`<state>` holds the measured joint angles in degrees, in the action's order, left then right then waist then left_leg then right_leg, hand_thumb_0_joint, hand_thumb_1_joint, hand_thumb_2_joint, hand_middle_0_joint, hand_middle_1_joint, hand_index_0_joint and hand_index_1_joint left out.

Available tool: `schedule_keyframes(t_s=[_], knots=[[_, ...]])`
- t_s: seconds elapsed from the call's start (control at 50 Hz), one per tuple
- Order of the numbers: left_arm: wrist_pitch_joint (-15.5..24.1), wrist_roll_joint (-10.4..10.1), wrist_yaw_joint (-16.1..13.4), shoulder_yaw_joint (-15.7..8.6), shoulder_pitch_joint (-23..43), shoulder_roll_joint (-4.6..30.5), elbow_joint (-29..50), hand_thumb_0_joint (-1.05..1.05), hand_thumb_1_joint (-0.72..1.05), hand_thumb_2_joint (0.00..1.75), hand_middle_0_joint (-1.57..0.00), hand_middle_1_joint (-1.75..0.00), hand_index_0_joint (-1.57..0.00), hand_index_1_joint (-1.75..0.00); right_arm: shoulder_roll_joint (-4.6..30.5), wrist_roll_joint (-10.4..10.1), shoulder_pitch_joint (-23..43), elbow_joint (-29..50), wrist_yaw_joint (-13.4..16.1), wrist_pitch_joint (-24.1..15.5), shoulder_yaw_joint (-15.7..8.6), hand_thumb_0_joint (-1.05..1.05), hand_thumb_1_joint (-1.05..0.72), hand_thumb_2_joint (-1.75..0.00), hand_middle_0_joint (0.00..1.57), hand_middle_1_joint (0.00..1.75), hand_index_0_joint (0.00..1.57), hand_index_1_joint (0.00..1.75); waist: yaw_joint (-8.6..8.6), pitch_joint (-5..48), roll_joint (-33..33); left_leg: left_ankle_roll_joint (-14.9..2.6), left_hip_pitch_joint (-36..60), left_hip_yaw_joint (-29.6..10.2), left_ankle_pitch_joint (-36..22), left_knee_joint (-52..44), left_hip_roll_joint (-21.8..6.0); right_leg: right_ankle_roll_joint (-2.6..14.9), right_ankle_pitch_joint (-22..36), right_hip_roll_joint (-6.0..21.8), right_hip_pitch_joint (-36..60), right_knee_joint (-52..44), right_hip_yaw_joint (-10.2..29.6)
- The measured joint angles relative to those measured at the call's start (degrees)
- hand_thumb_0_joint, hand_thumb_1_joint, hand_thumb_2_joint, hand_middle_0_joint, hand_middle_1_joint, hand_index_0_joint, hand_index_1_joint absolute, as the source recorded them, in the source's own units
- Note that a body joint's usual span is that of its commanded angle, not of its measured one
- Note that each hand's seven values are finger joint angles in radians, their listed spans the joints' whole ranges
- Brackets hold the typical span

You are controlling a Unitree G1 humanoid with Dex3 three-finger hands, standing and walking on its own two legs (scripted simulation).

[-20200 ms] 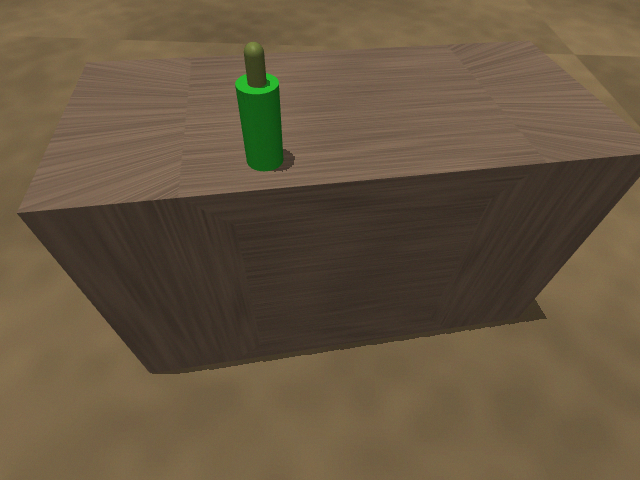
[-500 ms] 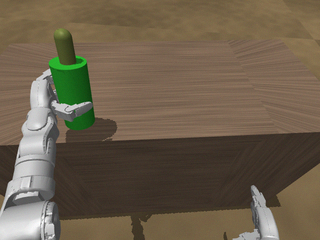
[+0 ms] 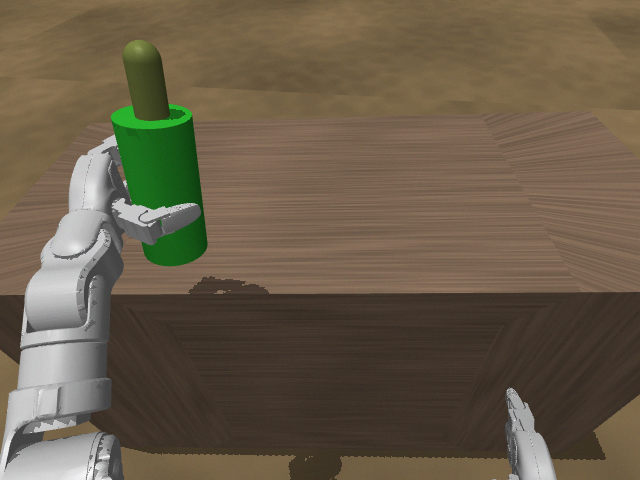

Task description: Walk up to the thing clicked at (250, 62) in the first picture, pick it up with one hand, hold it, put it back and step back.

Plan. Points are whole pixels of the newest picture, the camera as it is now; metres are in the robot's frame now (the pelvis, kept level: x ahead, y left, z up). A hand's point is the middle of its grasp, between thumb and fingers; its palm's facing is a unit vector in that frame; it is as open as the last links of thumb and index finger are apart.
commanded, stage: lift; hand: left
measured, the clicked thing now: (160, 160) +0.38 +0.16 +0.25
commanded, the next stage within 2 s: hold in 0.52 s
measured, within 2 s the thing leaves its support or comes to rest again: neither
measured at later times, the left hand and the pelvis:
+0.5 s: hand (134, 172) +0.34 +0.18 +0.26, palm faces +0.13 -0.99 -0.05, open 11.2 cm; pelvis +0.00 +0.00 +0.00, yaw +1 degrees
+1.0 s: hand (121, 164) +0.32 +0.17 +0.28, palm faces +0.12 -0.99 -0.07, open 11.2 cm; pelvis -0.01 +0.00 +0.00, yaw +1 degrees
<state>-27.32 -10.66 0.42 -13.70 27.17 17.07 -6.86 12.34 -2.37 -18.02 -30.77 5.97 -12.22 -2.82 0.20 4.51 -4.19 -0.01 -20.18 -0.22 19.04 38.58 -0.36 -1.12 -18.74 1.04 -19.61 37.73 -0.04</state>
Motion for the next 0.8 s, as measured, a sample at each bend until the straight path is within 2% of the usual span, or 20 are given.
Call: schedule_keyframes(t_s=[0.24,0.52,0.8], knots=[[-6.45,-1.19,-0.63,-0.54,-4.04,-0.18,10.98,0.0,-0.61,1.1,-0.76,-1.17,-0.68,-1.11,0.34,0.53,3.01,-6.26,1.67,-4.05,-1.48,-0.01,0.52,-0.05,0.05,0.05,0.05,0.05,0.14,-0.22,-0.29,0.13,2.0,-0.4,-0.43,-1.13,0.07,0.09,0.23,0.07,2.11,-1.04,-0.42],[-12.34,-2.9,1.59,-2.33,0.05,1.02,10.95,0.0,-0.61,1.1,-0.76,-1.17,-0.68,-1.11,0.31,-0.13,3.93,-9.23,1.57,-6.92,-1.48,-0.01,0.51,-0.06,0.05,0.05,0.05,0.05,0.98,0.5,-0.82,-0.05,2.83,-0.51,-1.47,-2.54,0.6,-0.04,0.87,0.59,2.84,-1.94,-0.56],[-14.82,-2.81,1.04,-1.89,-2.12,0.77,17.3,0.0,-0.61,1.09,-0.77,-1.15,-0.69,-1.09,-0.06,-0.22,3.78,-9.03,1.75,-8.58,-1.26,-0.01,0.5,-0.06,0.05,0.05,0.05,0.05,1.08,-0.37,-0.54,-0.03,2.95,-0.47,-1.64,-2.57,0.44,-0.03,1.24,0.43,3.05,-2.25,-0.51]])
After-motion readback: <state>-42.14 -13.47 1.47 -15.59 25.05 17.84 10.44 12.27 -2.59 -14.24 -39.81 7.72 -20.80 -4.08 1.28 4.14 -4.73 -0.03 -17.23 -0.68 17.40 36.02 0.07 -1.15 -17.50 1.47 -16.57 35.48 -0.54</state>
